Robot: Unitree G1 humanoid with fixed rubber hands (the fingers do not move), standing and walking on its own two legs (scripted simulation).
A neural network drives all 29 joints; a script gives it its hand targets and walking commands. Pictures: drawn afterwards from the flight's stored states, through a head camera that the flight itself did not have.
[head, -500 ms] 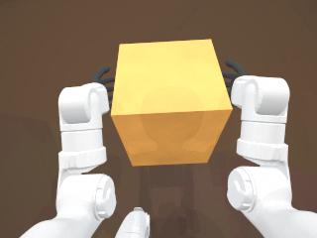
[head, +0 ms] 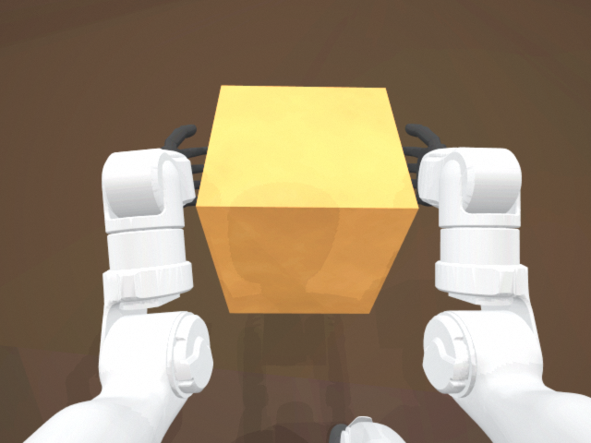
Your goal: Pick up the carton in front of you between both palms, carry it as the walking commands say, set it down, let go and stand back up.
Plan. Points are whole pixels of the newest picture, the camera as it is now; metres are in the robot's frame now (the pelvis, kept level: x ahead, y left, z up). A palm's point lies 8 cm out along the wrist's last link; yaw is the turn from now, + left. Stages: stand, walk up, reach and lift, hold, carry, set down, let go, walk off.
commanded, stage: carry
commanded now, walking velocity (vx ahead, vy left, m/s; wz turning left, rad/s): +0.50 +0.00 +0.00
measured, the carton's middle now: (301, 209) +0.40 -0.01 +0.11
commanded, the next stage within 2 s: none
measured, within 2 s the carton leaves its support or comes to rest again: neither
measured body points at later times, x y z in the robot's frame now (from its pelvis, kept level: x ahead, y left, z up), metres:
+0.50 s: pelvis +0.31 +0.02 +0.04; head +0.32 +0.03 +0.49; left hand +0.70 +0.17 +0.20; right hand +0.69 -0.13 +0.20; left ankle +0.40 +0.11 -0.67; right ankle +0.18 -0.09 -0.61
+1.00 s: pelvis +0.61 -0.02 +0.07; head +0.62 -0.03 +0.52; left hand +0.98 +0.15 +0.21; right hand +1.00 -0.16 +0.20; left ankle +0.55 +0.11 -0.58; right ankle +0.63 -0.09 -0.67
